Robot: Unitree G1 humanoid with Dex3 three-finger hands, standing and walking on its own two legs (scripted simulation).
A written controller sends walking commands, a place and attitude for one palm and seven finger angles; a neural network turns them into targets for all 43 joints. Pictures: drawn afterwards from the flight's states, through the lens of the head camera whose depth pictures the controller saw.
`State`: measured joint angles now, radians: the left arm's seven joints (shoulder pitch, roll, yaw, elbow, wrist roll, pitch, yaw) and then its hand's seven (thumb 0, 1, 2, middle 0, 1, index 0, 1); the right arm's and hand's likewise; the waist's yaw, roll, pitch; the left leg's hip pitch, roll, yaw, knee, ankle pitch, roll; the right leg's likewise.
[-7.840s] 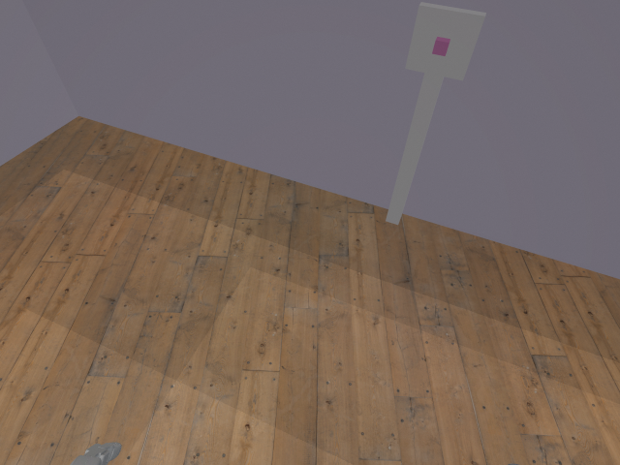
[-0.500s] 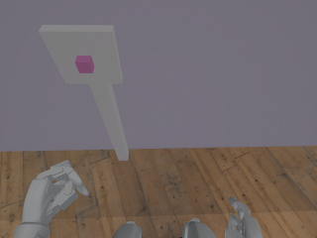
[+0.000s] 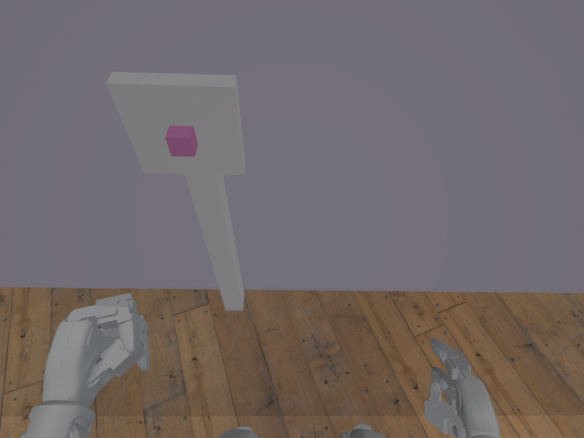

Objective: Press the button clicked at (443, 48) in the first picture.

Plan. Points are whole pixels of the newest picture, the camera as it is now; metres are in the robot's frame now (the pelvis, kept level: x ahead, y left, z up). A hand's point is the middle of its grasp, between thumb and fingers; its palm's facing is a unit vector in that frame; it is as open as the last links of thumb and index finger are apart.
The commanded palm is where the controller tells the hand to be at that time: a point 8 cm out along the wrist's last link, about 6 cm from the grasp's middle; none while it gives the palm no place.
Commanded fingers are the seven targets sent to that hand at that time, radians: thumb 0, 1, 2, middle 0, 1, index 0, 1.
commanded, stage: raise the hand and make a fist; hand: left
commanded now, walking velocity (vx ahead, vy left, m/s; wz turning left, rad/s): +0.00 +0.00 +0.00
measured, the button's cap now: (182, 139) +0.53 +0.22 +0.09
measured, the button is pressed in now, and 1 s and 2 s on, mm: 0 0 0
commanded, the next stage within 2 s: aim a knuckle at the button in 0.70 s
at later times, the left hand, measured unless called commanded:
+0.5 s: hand (139, 313) +0.24 +0.20 +0.08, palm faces +0.07 -1.00 -0.06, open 3.1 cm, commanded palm +0.21 +0.26 +0.08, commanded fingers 0.00 0.90 0.90 -1.30 -1.50 -1.30 -1.50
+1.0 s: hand (148, 302) +0.26 +0.20 +0.07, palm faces +0.09 -0.99 -0.06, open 3.1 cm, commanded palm +0.25 +0.25 +0.08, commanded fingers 0.00 0.90 0.90 -1.30 -1.50 -1.30 -1.50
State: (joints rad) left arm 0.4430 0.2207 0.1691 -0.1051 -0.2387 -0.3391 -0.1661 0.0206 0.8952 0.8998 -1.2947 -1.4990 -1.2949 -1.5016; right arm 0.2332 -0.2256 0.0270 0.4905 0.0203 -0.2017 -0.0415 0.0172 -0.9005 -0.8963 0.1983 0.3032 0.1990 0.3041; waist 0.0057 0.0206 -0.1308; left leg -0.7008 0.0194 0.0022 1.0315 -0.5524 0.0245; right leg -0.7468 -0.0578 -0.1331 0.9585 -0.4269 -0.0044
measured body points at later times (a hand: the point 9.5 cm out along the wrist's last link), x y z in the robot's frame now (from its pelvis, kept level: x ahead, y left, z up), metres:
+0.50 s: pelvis +0.01 +0.00 +0.02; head +0.06 +0.00 +0.46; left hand +0.24 +0.25 +0.08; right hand +0.17 -0.25 -0.06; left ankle -0.03 +0.10 -0.68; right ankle +0.02 -0.12 -0.68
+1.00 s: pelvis +0.00 -0.02 +0.01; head +0.05 -0.02 +0.46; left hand +0.25 +0.25 +0.08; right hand +0.17 -0.25 -0.07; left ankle -0.03 +0.10 -0.68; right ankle +0.02 -0.12 -0.68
